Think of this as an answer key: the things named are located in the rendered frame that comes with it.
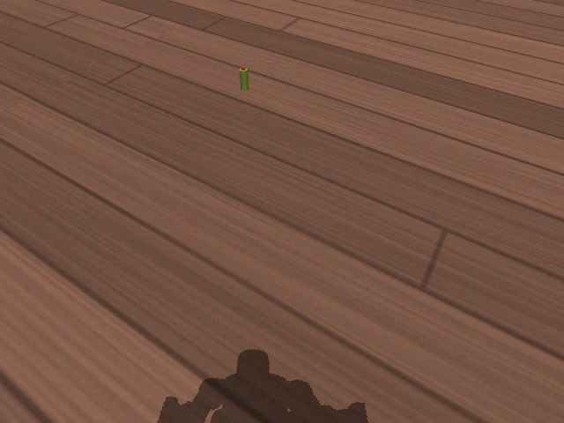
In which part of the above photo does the bottle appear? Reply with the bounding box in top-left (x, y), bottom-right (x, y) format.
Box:
top-left (240, 66), bottom-right (249, 91)

